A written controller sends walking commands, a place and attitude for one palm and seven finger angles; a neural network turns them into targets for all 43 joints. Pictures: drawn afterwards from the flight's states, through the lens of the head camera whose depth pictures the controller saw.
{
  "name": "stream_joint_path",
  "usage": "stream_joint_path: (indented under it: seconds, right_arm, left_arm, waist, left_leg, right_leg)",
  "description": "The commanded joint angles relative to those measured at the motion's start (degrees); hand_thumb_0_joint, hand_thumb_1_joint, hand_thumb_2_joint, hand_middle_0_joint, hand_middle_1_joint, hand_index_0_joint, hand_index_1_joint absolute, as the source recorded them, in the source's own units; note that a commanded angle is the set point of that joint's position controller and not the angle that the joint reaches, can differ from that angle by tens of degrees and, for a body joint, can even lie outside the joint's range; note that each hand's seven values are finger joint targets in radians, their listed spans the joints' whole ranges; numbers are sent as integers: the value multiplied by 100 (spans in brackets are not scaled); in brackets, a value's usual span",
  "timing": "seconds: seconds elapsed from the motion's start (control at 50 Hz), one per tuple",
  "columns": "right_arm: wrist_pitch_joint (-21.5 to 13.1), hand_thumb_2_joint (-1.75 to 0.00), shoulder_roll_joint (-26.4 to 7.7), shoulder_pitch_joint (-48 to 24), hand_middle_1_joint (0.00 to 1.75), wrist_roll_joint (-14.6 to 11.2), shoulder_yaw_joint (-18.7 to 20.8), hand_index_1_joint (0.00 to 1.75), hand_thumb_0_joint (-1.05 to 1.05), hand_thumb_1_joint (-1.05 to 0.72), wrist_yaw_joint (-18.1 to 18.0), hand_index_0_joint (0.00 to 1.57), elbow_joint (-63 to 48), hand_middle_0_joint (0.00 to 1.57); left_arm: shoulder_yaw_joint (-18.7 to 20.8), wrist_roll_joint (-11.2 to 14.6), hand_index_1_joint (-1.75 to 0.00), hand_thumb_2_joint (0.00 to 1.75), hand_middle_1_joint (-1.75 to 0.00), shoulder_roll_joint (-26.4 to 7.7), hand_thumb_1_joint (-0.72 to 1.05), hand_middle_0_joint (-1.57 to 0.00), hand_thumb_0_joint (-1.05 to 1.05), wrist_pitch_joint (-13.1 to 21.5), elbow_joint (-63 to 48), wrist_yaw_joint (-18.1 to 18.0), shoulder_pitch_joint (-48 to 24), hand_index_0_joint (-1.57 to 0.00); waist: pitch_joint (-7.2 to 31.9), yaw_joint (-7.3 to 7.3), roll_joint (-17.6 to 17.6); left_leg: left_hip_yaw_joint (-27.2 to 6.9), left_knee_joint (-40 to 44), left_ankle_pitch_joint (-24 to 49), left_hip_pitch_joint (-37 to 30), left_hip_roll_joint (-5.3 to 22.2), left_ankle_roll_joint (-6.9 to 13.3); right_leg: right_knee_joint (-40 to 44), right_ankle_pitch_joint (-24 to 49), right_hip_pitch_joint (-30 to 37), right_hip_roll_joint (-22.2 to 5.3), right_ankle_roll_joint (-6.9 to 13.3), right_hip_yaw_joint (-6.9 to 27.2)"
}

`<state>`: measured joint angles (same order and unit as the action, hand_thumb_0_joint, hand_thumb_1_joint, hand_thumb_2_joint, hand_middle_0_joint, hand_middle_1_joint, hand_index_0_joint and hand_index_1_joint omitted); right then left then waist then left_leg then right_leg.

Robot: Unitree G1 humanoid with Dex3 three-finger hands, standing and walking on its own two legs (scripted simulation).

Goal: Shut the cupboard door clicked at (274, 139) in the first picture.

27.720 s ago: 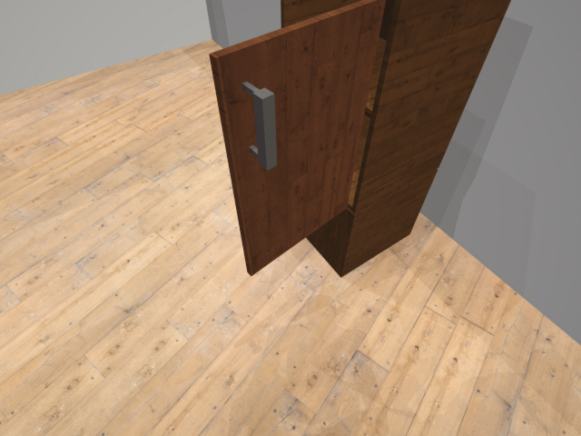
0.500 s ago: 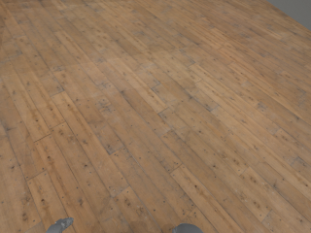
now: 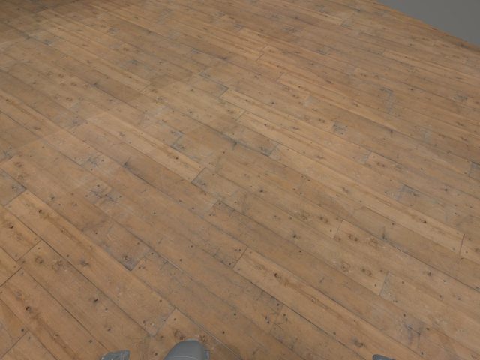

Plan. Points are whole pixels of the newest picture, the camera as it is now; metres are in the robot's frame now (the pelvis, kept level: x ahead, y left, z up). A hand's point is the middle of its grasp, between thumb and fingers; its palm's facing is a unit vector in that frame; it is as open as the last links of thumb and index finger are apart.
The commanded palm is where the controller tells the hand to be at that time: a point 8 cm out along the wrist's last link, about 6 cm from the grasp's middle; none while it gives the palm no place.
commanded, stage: turn to face it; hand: left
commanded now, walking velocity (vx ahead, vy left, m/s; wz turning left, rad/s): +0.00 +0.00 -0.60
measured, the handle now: out of the picture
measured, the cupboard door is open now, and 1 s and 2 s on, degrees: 65 65 65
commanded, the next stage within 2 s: take the last steps up to it in 2.00 s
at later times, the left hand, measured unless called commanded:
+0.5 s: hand (167, 317) +0.21 +0.16 -0.16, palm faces -0.31 -0.91 -0.28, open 7.4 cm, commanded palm none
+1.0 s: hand (187, 291) +0.26 +0.13 -0.17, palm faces -0.54 -0.82 -0.19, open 7.4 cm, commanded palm none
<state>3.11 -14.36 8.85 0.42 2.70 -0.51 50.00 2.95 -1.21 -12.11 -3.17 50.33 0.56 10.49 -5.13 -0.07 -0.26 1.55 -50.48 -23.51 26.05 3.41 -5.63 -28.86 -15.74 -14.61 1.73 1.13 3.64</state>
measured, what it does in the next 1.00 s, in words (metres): steps on the spot, turning right: left foot, then right foot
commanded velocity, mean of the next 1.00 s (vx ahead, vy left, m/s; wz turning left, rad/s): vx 0.00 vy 0.00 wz -0.60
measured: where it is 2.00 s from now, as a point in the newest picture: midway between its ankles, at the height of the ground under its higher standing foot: outside the picture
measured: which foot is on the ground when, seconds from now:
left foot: up 0.00-0.06, down 0.08-0.46, up 0.48-0.84, down 0.86-1.00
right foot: down 0.00-0.08, up 0.10-0.44, down 0.46-0.86, up 0.88-1.00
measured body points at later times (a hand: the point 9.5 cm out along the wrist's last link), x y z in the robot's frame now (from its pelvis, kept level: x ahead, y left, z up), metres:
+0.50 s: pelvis +0.02 -0.01 -0.02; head +0.06 -0.04 +0.43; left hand +0.22 +0.21 -0.14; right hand -0.02 -0.28 -0.16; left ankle +0.03 +0.14 -0.72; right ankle -0.03 -0.11 -0.74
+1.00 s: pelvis +0.07 +0.01 +0.00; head +0.14 +0.00 +0.45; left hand +0.29 +0.17 -0.16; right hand +0.00 -0.25 -0.12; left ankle +0.12 +0.09 -0.74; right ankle -0.06 -0.08 -0.65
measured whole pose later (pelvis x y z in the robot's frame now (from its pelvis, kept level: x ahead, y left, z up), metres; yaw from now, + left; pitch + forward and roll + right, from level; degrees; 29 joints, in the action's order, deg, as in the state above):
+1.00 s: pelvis +0.07 +0.01 +0.00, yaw -36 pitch +2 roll -3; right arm 0.4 -11.6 10.5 1.5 0.2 -1.2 48.3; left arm 5.1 -0.7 -15.5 -4.9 51.4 1.5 9.3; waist -5.4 0.8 -2.2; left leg 7.2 -30.7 -16.9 15.3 4.9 1.3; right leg -64.2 -29.0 -26.7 1.4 -3.0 0.5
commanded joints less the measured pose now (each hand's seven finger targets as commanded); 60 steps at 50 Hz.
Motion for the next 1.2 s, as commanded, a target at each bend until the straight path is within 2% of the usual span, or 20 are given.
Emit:
stream_joint_path:
  seconds: [0.0, 0.04, 0.06, 0.08, 0.18, 0.34, 0.4, 0.42, 0.44, 0.46, 0.5, 0.58, 0.72, 0.78, 0.8, 0.84, 0.86, 0.9, 0.96, 1.18]
  right_arm:
    - [-215, -90, -438, 271, 30, -18, 103, 30, 0, -90, -101, 20, -394, 20]
    - [-318, -90, -775, 729, 30, 19, 142, 30, 0, -90, -145, 20, -268, 20]
    - [-339, -90, -1304, 801, 30, 96, 249, 30, 0, -90, -141, 20, -321, 20]
    - [-304, -90, -1499, 918, 30, 132, 248, 30, 0, -90, -163, 20, -427, 20]
    - [-338, -90, -939, 278, 30, 155, 129, 30, 0, -90, -202, 20, -530, 20]
    - [-276, -90, -1137, 620, 30, 145, 281, 30, 0, -90, -102, 20, -223, 20]
    - [-236, -90, -1182, 375, 30, 105, 326, 30, 0, -90, -66, 20, -252, 20]
    - [-233, -90, -1034, 351, 30, 55, 318, 30, 0, -90, -33, 20, -302, 20]
    - [-221, -90, -523, 114, 30, 22, 182, 30, 0, -90, -9, 20, -587, 20]
    - [-122, -90, -588, -86, 30, 36, 130, 30, 0, -90, -47, 20, -719, 20]
    - [-145, -90, -585, -201, 30, 24, 122, 30, 0, -90, -131, 20, -620, 20]
    - [-102, -90, -515, 131, 30, 47, 115, 30, 0, -90, -49, 20, -330, 20]
    - [-172, -90, -445, -90, 30, 3, 104, 30, 0, -90, -57, 20, -488, 20]
    - [-238, -90, -485, 429, 30, -20, 99, 30, 0, -90, -104, 20, -366, 20]
    - [-287, -90, -630, 618, 30, -5, 118, 30, 0, -90, -125, 20, -277, 20]
    - [-321, -90, -1494, 921, 30, 116, 252, 30, 0, -90, -151, 20, -360, 20]
    - [-320, -90, -1411, 867, 30, 142, 210, 30, 0, -90, -184, 20, -350, 20]
    - [-348, -90, -1111, 578, 30, 156, 149, 30, 0, -90, -204, 20, -480, 20]
    - [-353, -90, -934, 467, 30, 125, 122, 30, 0, -90, -215, 20, -448, 20]
    - [-284, -90, -1131, 697, 30, 152, 298, 30, 0, -90, -89, 20, -117, 20]
  left_arm:
    - [398, -10, -30, 90, -30, -1316, 90, -20, 0, 138, -438, -74, -178, -20]
    - [337, 68, -30, 90, -30, -1007, 90, -20, 0, 85, -516, -60, -250, -20]
    - [268, 103, -30, 90, -30, -655, 90, -20, 0, 69, -579, -2, 15, -20]
    - [259, 70, -30, 90, -30, -739, 90, -20, 0, 95, -702, 29, -46, -20]
    - [314, 29, -30, 90, -30, -666, 90, -20, 0, -18, -447, 173, -182, -20]
    - [221, 21, -30, 90, -30, -503, 90, -20, 0, 11, -578, 213, -541, -20]
    - [256, 6, -30, 90, -30, -671, 90, -20, 0, 75, -445, 183, -33, -20]
    - [319, -22, -30, 90, -30, -1002, 90, -20, 0, 134, -311, 140, 361, -20]
    - [441, -68, -30, 90, -30, -1663, 90, -20, 0, 205, -239, 54, 653, -20]
    - [448, 16, -30, 90, -30, -1862, 90, -20, 0, 184, -172, -20, 904, -20]
    - [454, 17, -30, 90, -30, -1575, 90, -20, 0, 201, -247, -139, 444, -20]
    - [311, 16, -30, 90, -30, -1221, 90, -20, 0, 224, -447, -124, -138, -20]
    - [380, -23, -30, 90, -30, -1368, 90, -20, 0, 195, -371, -95, 11, -20]
    - [388, 11, -30, 90, -30, -1323, 90, -20, 0, 152, -392, -98, -266, -20]
    - [351, 56, -30, 90, -30, -1179, 90, -20, 0, 123, -438, -86, -302, -20]
    - [247, 97, -30, 90, -30, -695, 90, -20, 0, 102, -616, -11, 14, -20]
    - [252, 27, -30, 90, -30, -837, 90, -20, 0, 64, -582, -27, -128, -20]
    - [320, 22, -30, 90, -30, -838, 90, -20, 0, 77, -484, 70, -297, -20]
    - [287, 27, -30, 90, -30, -644, 90, -20, 0, -4, -437, 156, -271, -20]
    - [209, 9, -30, 90, -30, -508, 90, -20, 0, 16, -557, 185, -659, -20]
  waist:
    - [839, -79, -865]
    - [976, -279, -95]
    - [1101, -219, 1595]
    - [1060, -299, 1605]
    - [705, -25, 1058]
    - [834, -256, 1365]
    - [867, 76, 1068]
    - [1046, 269, 331]
    - [925, 469, -1721]
    - [829, 620, -1486]
    - [831, 357, -1555]
    - [908, -17, -805]
    - [824, 99, -840]
    - [941, -189, -782]
    - [979, -259, -485]
    - [1193, -233, 1818]
    - [1111, -290, 1809]
    - [766, -147, 1000]
    - [802, -70, 954]
    - [713, -209, 1372]
  left_leg:
    - [83, 1491, 484, -789, -214, 97]
    - [-449, 2960, 1253, -2038, 395, 311]
    - [-1804, 3209, 2016, -2545, 1754, 863]
    - [-2267, 3304, 2441, -2204, 2547, 1489]
    - [-409, 3004, 3595, -1983, 1649, 1284]
    - [314, 2635, 3526, -2163, 1762, 1203]
    - [644, 1898, 2840, -1625, 1620, 799]
    - [824, 1123, 2065, -966, 1346, 496]
    - [1144, -182, -968, 654, 414, 123]
    - [357, -1211, -1468, 838, 228, 113]
    - [-227, -1844, -937, 1478, 325, 96]
    - [-45, -1242, 33, 589, 254, -27]
    - [40, 489, -46, 60, -80, 27]
    - [46, 1928, 779, -931, -169, 93]
    - [-18, 2663, 1353, -1722, 23, 164]
    - [-2102, 3220, 3133, -2588, 2423, 1319]
    - [-2127, 3140, 3339, -2265, 2548, 1548]
    - [-1331, 2997, 3977, -2006, 2064, 1499]
    - [-247, 2868, 4282, -2352, 1617, 1261]
    - [509, 2548, 3580, -2127, 1862, 1123]
  right_leg:
    - [331, 2471, 194, -1215, 738, 1493]
    - [-364, 1316, -734, -620, 225, 1117]
    - [-1568, -861, -1569, 159, -123, 312]
    - [-2836, -2201, -1668, 115, -230, -171]
    - [-3837, -1182, -1743, -352, -460, -341]
    - [-1604, -969, -817, -226, -333, -970]
    - [-18, 254, 303, -153, -180, -1094]
    - [617, 980, 1209, -605, 18, -500]
    - [1000, 2604, 1921, -2122, 613, 1581]
    - [957, 3315, 1308, -2594, 1092, 1954]
    - [750, 3456, 1593, -2108, 1186, 1752]
    - [693, 3064, 871, -1475, 905, 773]
    - [562, 2893, 738, -1420, 989, 1416]
    - [109, 2735, 344, -1176, 644, 1477]
    - [-192, 2194, -223, -877, 361, 1293]
    - [-2462, -2134, -1661, 194, -260, -135]
    - [-3452, -2211, -1699, -24, -298, 72]
    - [-4145, -1663, -1825, -243, -383, -47]
    - [-3832, -1116, -1799, -371, -486, -356]
    - [-1295, -801, -689, -274, -275, -975]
